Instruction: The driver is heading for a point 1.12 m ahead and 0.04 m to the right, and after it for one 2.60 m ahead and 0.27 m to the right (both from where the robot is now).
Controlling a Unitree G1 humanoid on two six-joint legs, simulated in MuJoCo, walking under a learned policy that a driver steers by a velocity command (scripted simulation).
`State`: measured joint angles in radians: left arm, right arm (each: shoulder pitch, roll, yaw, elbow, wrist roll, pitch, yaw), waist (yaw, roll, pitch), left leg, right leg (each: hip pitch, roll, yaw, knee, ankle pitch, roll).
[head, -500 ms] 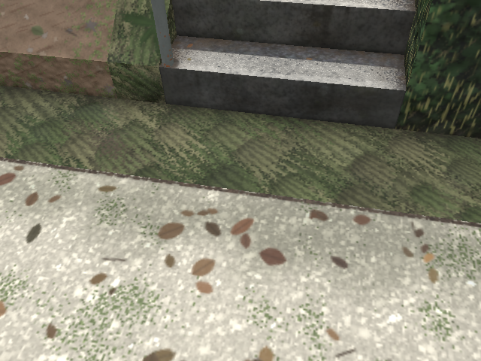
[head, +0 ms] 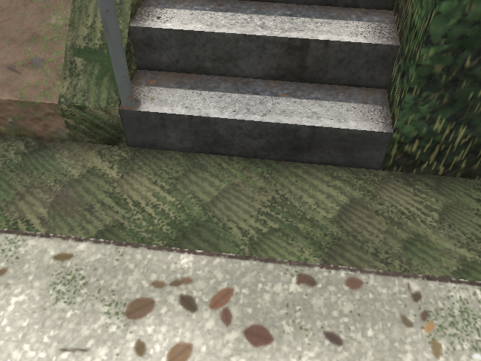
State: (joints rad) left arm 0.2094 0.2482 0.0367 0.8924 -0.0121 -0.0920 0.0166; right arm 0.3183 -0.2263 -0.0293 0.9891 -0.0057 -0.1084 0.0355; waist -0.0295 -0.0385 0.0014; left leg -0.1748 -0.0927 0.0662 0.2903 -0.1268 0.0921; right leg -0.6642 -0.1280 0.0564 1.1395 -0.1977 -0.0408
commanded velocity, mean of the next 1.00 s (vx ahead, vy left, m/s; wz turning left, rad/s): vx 0.50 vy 0.00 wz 0.00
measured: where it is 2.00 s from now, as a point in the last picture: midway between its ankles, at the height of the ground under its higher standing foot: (260, 217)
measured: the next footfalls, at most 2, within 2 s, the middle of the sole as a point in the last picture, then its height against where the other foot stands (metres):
right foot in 0.30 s outside the picture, level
left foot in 0.86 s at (218, 316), level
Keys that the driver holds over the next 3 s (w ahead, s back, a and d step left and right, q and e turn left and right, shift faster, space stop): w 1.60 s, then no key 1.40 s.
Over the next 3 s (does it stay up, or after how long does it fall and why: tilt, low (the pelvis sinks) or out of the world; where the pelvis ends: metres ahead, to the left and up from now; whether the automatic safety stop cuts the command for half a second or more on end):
stays up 1.05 -0.10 0.00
